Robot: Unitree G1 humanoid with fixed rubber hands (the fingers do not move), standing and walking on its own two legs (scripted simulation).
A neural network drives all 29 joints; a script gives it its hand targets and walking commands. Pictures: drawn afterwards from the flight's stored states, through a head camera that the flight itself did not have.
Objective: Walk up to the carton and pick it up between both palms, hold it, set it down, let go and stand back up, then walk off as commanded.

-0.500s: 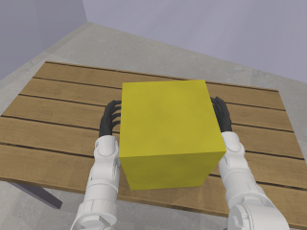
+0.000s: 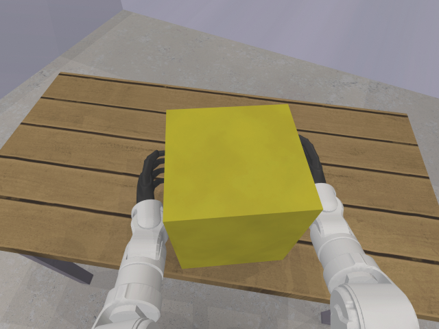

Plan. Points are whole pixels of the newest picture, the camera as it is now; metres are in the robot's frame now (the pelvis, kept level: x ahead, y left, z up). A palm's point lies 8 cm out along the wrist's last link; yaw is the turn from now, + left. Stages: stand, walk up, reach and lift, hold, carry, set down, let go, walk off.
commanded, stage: set down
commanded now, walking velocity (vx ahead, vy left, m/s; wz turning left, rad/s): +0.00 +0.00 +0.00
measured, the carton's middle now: (230, 192) +0.37 +0.02 +0.01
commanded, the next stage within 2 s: none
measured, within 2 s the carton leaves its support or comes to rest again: neither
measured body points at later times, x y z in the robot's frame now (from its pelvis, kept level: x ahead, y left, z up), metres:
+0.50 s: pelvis -0.01 -0.02 +0.00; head +0.06 -0.04 +0.44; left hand +0.35 +0.19 +0.02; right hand +0.43 -0.15 +0.02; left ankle -0.02 +0.14 -0.74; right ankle +0.00 -0.10 -0.75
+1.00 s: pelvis -0.04 -0.01 -0.01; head +0.00 -0.03 +0.44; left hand +0.29 +0.22 +0.01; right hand +0.36 -0.17 +0.00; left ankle -0.03 +0.14 -0.75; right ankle +0.00 -0.10 -0.75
